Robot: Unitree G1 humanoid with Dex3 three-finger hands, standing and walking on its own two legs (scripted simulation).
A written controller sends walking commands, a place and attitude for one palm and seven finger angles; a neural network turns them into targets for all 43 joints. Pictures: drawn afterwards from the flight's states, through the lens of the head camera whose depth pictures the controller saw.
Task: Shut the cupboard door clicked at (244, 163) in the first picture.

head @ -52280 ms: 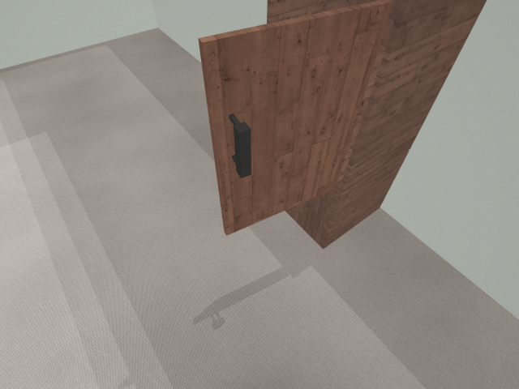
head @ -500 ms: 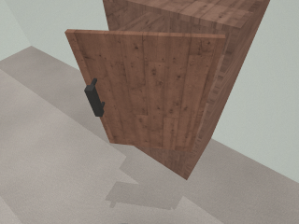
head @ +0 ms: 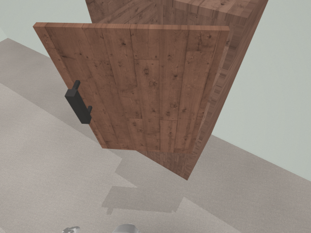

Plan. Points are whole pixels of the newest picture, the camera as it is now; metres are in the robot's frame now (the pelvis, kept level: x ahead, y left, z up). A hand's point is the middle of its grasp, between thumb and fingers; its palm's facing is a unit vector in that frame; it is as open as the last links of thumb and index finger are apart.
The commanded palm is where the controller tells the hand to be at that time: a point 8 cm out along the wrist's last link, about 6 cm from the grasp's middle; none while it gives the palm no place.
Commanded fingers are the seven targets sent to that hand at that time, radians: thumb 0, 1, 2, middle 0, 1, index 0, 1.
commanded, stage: come to a stop and stand still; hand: left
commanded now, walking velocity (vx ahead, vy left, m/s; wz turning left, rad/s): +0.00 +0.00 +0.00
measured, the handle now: (81, 102) +0.46 +0.25 +0.04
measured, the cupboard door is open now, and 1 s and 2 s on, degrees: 27 27 27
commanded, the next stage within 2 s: look again from close up in 0.30 s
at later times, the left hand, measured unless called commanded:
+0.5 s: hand out of the picture +0.01 +0.20 -0.16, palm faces +0.01 -0.96 -0.27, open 7.3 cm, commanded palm none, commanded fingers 0.00 0.90 0.90 -0.20 -0.30 -0.20 -0.30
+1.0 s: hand out of the picture +0.05 +0.23 -0.14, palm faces +0.07 -0.96 -0.27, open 7.4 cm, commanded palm +0.06 +0.26 -0.06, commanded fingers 0.00 0.90 0.90 -0.24 -0.34 -0.24 -0.34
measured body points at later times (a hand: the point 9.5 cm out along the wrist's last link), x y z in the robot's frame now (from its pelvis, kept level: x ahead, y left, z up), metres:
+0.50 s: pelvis -0.01 +0.00 +0.01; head -0.01 -0.01 +0.46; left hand +0.01 +0.25 -0.14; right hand +0.04 -0.25 -0.14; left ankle -0.02 +0.11 -0.73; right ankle +0.01 -0.12 -0.73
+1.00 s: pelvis -0.04 +0.00 +0.01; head -0.04 +0.00 +0.46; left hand +0.04 +0.28 -0.12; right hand +0.02 -0.28 -0.12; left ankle -0.02 +0.11 -0.73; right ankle +0.01 -0.13 -0.73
